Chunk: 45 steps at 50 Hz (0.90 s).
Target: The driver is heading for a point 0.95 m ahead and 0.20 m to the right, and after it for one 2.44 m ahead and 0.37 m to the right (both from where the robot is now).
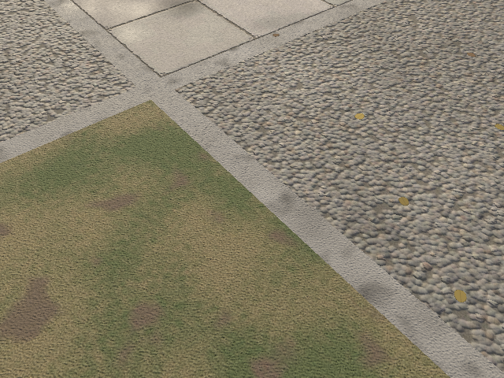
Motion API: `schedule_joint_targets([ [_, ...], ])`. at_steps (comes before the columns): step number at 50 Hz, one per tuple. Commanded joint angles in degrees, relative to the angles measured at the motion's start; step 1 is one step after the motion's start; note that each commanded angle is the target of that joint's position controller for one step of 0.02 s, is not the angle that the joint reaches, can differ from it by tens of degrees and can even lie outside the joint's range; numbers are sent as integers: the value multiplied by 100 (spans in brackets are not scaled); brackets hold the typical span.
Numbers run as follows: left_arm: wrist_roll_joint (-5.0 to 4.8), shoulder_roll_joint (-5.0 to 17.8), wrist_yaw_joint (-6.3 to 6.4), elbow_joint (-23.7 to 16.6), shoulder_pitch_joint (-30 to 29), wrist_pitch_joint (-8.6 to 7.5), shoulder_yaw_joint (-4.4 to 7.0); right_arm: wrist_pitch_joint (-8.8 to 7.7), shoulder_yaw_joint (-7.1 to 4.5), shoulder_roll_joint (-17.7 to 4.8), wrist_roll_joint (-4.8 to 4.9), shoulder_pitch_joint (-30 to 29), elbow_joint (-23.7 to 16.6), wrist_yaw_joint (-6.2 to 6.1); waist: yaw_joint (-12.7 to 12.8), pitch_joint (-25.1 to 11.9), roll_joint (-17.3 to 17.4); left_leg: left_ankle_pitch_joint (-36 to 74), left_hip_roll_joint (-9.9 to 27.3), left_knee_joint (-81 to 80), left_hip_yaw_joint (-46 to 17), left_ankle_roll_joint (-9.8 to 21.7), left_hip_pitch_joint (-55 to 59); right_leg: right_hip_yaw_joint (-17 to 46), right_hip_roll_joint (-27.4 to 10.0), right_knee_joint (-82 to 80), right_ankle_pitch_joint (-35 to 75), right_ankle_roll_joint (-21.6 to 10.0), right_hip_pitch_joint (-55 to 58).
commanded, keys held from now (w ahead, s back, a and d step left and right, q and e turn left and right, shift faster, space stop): w+shift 0.24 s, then shift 0.66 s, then w+shift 0.10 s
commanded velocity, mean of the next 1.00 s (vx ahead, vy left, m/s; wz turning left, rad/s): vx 0.29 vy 0.00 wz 0.00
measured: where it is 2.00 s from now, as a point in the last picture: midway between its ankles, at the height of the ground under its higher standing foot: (245, 287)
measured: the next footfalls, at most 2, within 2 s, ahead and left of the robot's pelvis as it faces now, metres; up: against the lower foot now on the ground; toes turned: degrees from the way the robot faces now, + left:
right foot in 0.28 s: +0.16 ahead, -0.14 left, +0.00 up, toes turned -5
left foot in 0.68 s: +0.40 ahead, +0.02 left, +0.00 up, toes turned +3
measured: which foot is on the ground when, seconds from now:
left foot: down 0.00-0.30, up 0.32-0.66, down 0.68-1.00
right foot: down 0.00-0.04, up 0.06-0.26, down 0.28-0.68, up 0.70-1.00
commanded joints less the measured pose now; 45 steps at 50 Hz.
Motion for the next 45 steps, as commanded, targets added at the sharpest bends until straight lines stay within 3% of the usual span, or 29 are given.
schedule_joint_targets([
  [1, 45, 741, -47, -257, 10, 28, 185, 36, -218, -830, -44, 751, -100, 34, -235, 678, 346, -3221, 727, -1039, -1200, 625, -821, 472, -172, 153, -3022, -228, -571],
  [2, 62, 548, -121, -537, -510, 14, 162, 35, -294, -988, -25, 1041, -61, 52, -477, 980, 790, -3810, 1262, -1617, -1975, 919, -417, 145, -14, 761, -2622, -133, -1394],
  [3, 82, 365, -188, -797, -984, -34, 128, 1, -375, -1077, -6, 981, -52, 36, -538, 1337, 1194, -3519, 1951, -2181, -2621, 1168, -215, -276, -88, 1694, -1334, -36, -2000],
  [4, 152, 553, -219, -876, -1111, -89, 205, -48, -408, -1028, -34, 865, -95, 26, -465, 1327, 825, -2868, 2120, -2263, -2702, 1236, 50, -99, -349, 2204, -1102, -6, -2461],
  [6, 163, 646, -303, -855, -812, -210, 302, -198, -465, -1042, -46, 527, -243, 34, -158, 854, 444, -1884, 1905, -2051, -2150, 1099, 551, 20, -515, 2447, -829, 61, -2538],
  [8, 94, 620, -365, -935, -757, -278, 345, -329, -498, -1042, 15, 181, -384, 45, 20, 629, 619, -1535, 1534, -1994, -1460, 874, 156, -108, -464, 1978, -690, 62, -1719],
  [10, 61, 525, -381, -1068, -803, -268, 350, -392, -538, -1106, 19, 84, -434, 61, 54, 763, 929, -1681, 1444, -1963, -1149, 857, -527, -330, -387, 1325, -918, -2, -782],
  [11, 48, 535, -374, -1071, -683, -260, 369, -401, -555, -1111, 10, 59, -440, 78, 104, 867, 886, -1782, 1438, -1831, -1066, 915, -822, -525, -304, 1066, -1035, -27, -325],
  [13, 72, 557, -309, -795, 204, -310, 437, -404, -586, -1149, -33, 81, -436, 117, 432, 812, 355, -1373, 1242, -923, -765, 961, -1483, -870, 14, 410, -971, -85, 1082],
  [14, 115, 772, -225, -477, 1162, -423, 547, -447, -525, -971, -112, 219, -396, 146, 780, 365, -274, -1, 866, 626, -299, 846, -1863, -425, -147, 101, -1144, -155, 2299],
  [15, 258, 1442, -122, -315, 2136, -512, 673, -490, -374, -410, -73, 213, -653, 202, 954, -242, -1831, -345, 200, 3066, 494, 452, -2805, 2269, -1956, -1034, -2882, -587, 3133],
  [16, 210, 1490, -107, -165, 2168, -466, 640, -541, -426, -536, -129, 174, -793, 267, 640, -60, -1974, -1287, -229, 4238, 134, 449, -3729, 4218, -2544, -1812, -2632, -1084, 2838],
  [17, 192, 1265, -102, -400, 1314, -470, 554, -510, -451, -701, -166, -201, -873, 287, 264, 479, -802, -828, 388, 4757, -156, 500, -3939, 3319, -2462, -1395, -1788, -1115, 2266],
  [18, 159, 980, -153, -600, 748, -519, 471, -506, -445, -714, -116, -396, -842, 336, 134, 538, -118, -250, 590, 4604, -216, 456, -3604, 2447, -2147, -1203, -585, -999, 1723],
  [19, 140, 880, -170, -675, 465, -544, 416, -476, -440, -636, -76, -337, -783, 342, -54, 525, -39, -13, 701, 4292, -163, 373, -3193, 1722, -1872, -1203, 438, -830, 1350],
  [20, 101, 716, -152, -670, 405, -572, 345, -399, -442, -626, -130, -275, -756, 339, -156, 478, -187, 40, 735, 4041, -70, 269, -2894, 1211, -1675, -1187, 1413, -716, 1173],
  [23, 82, 644, -84, -459, 749, -607, 256, -230, -419, -525, -127, -336, -784, 325, -246, 351, -451, 266, 470, 3558, 235, 71, -2647, 383, -1380, -904, 3816, -700, 1205],
  [26, 56, 652, -39, -410, 676, -566, 192, -210, -306, -356, -55, -1009, -998, 274, -185, 439, -551, 789, 288, 2034, 480, 37, -2223, -107, -1126, -856, 4229, -646, 1025],
  [28, 50, 640, -21, -314, 807, -540, 175, -210, -267, -375, -28, -1133, -1003, 226, -79, 303, -725, 1159, 139, 1424, 617, 115, -1730, -191, -1096, -698, 4311, -630, 1085],
  [31, 22, 639, 20, -216, 772, -504, 177, -246, -305, -530, -41, -735, -829, 160, -219, 192, -626, 1323, 100, 1030, 485, 331, -1120, -43, -1272, -168, 4202, -583, 1188],
  [33, -1, 680, 22, -162, 731, -462, 200, -352, -377, -662, -103, -13, -527, 111, -538, 7, -183, 2297, 106, 134, 414, 444, -197, -139, -993, 923, 3519, -361, 1097],
  [34, -10, 608, 27, -186, 990, -448, 192, -427, -451, -1013, -159, 425, -441, 93, -527, -430, 288, 4650, 948, 305, -357, 558, 723, -294, -670, 1844, 1781, -173, 588],
  [35, -207, 59, 41, -32, 1882, -331, 101, -408, -443, -1157, -165, 572, -473, 86, -246, -1215, 1203, 6827, 2409, 358, -1833, 1624, 1461, -410, 76, 3439, -2207, -12, 20],
  [36, -65, 208, 65, 92, 1858, -176, 167, -343, -374, -969, 60, 420, -513, 132, -189, -1341, 717, 6341, 2457, 163, -2102, 1833, 1017, 166, 36, 3816, -3028, 19, 95],
  [37, 44, 202, 38, 4, 1537, -91, 176, -264, -378, -940, 108, -133, -619, 95, -130, -879, 838, 4232, 2385, -282, -2101, 1967, 482, 171, -17, 4098, -3047, 56, -322],
  [38, 165, 283, 18, -95, 958, -59, 190, -208, -304, -698, 72, -481, -697, 62, -125, -325, 431, 2858, 2066, -702, -1895, 1685, -122, 240, -153, 3918, -2715, 77, -438],
  [40, 142, 153, -7, -118, 732, 13, 172, -164, -202, -474, -34, -789, -672, -18, 130, 58, 483, 2334, 1513, -1013, -1086, 1164, -923, 265, -326, 2960, -2172, 151, 29],
  [42, 87, 32, 47, 26, 903, 91, 127, -164, -203, -537, -93, -627, -573, -29, 148, -82, 460, 2214, 1307, -960, -797, 975, -869, 78, -193, 2188, -2116, 190, 360],
  [45, 48, 50, 106, 98, 868, 185, 103, -124, -232, -714, -31, -550, -527, -1, 115, -204, 444, 799, 1323, -1115, -904, 903, -911, 10, -187, 1421, -1597, 164, 642],
])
